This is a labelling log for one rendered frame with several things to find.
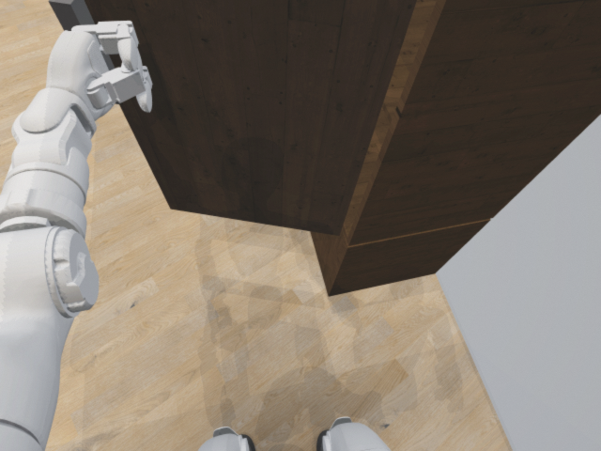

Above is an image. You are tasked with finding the robot left shin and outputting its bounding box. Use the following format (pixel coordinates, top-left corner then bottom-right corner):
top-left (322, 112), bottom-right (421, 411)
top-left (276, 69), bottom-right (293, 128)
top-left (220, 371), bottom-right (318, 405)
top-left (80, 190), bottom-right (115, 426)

top-left (213, 427), bottom-right (239, 437)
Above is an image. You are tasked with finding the cupboard door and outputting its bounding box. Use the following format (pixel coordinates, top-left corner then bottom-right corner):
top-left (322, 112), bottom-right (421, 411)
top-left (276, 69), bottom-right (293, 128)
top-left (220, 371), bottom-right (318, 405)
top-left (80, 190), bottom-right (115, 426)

top-left (85, 0), bottom-right (417, 236)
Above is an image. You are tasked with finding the handle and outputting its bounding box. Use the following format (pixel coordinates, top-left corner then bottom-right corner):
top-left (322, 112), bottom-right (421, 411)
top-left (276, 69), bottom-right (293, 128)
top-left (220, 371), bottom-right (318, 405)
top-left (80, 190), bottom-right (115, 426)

top-left (49, 0), bottom-right (121, 104)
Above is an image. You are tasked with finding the robot left hand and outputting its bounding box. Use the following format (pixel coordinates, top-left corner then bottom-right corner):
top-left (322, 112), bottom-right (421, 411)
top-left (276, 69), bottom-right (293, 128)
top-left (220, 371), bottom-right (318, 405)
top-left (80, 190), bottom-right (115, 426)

top-left (46, 21), bottom-right (153, 121)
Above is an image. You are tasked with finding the left robot forearm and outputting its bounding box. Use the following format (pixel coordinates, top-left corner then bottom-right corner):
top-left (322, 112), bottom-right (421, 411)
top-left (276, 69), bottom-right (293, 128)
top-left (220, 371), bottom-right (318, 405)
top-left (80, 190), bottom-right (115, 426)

top-left (0, 87), bottom-right (97, 240)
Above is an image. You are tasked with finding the robot right thigh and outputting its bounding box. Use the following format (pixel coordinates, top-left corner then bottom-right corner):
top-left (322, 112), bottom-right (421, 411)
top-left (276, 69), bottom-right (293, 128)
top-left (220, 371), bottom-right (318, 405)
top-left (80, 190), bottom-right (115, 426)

top-left (322, 423), bottom-right (391, 451)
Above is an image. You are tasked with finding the left robot upper arm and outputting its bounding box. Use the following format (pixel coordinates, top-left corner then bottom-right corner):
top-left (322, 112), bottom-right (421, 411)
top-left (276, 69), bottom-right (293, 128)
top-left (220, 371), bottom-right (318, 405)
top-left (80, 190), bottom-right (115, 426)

top-left (0, 225), bottom-right (99, 451)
